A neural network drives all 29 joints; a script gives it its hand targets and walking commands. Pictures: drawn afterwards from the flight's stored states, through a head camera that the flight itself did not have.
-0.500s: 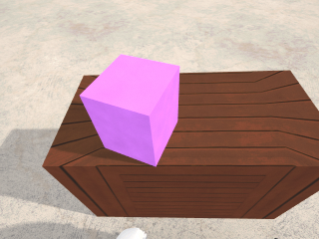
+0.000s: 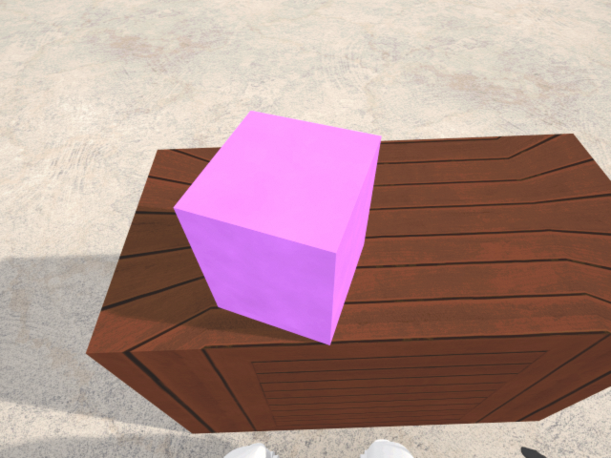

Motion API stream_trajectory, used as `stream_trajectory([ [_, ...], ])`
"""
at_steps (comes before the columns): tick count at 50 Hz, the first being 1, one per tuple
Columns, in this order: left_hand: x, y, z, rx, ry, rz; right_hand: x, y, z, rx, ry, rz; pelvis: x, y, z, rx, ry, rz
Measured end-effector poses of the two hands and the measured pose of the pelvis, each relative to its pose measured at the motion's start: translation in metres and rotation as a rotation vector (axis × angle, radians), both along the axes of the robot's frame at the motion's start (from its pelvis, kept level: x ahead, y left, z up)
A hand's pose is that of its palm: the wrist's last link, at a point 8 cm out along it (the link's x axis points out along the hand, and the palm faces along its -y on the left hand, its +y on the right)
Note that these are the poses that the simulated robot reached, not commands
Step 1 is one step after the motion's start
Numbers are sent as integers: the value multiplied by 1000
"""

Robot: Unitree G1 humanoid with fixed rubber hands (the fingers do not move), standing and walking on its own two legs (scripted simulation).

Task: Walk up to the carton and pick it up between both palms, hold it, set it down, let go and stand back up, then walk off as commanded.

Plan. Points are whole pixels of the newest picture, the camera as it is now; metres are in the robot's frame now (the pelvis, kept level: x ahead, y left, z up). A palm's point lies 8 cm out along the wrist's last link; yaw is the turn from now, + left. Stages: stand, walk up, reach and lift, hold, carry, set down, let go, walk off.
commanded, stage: walk up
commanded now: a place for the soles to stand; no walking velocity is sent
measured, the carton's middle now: (291, 230) +0.43 +0.00 +0.03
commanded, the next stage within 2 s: none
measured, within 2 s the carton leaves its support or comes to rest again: neither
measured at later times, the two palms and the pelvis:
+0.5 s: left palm out of the picture +0.07 +0.42 -0.09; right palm out of the picture +0.10 -0.24 -0.08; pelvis +0.02 +0.09 +0.01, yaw -1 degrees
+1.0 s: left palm out of the picture +0.07 +0.40 -0.09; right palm out of the picture +0.07 -0.25 -0.10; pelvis +0.01 +0.07 +0.00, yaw -2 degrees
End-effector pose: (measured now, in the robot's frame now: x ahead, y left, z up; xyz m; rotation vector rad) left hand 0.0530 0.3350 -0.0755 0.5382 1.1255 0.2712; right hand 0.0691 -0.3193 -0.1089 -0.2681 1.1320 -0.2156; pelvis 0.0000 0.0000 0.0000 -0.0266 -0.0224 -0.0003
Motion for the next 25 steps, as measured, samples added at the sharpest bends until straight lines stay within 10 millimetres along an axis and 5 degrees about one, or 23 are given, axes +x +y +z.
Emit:
stream_trajectory([
  [8, -12, 43, 8, 41, 4, 68, 41, 42, -3, 14, -28, 70, 10, 35, 0, -7, 0, 10],
  [14, -10, 79, -17, 11, 63, 82, 39, 78, -6, -12, -33, 62, 14, 73, -11, -19, -19, 11],
  [25, 17, 80, -18, -62, 88, 23, 32, 77, 24, -101, -26, 15, 23, 85, 5, -3, 18, -13],
])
